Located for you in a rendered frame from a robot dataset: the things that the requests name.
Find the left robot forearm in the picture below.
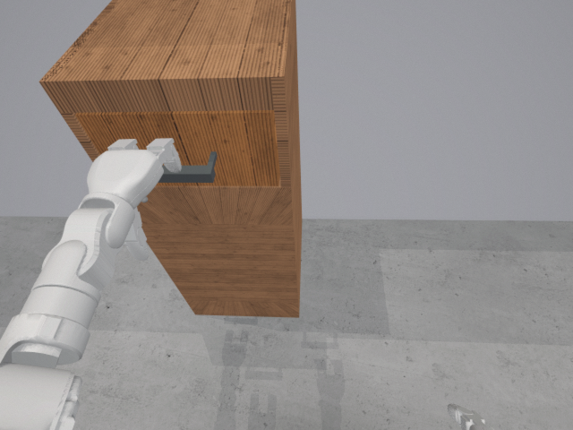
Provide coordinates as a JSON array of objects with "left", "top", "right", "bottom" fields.
[{"left": 0, "top": 192, "right": 135, "bottom": 368}]

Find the cabinet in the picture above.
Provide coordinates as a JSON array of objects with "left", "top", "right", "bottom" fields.
[{"left": 39, "top": 0, "right": 302, "bottom": 318}]

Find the left robot hand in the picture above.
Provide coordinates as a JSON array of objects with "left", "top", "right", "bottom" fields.
[{"left": 87, "top": 138, "right": 182, "bottom": 261}]

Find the drawer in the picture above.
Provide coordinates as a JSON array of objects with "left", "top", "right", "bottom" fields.
[{"left": 76, "top": 110, "right": 280, "bottom": 186}]

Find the handle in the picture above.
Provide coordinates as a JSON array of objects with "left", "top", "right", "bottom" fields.
[{"left": 158, "top": 151, "right": 218, "bottom": 183}]

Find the left robot upper arm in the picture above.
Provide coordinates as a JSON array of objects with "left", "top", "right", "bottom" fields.
[{"left": 0, "top": 362, "right": 82, "bottom": 430}]

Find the right robot hand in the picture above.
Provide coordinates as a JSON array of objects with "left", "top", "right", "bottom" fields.
[{"left": 448, "top": 404, "right": 494, "bottom": 430}]

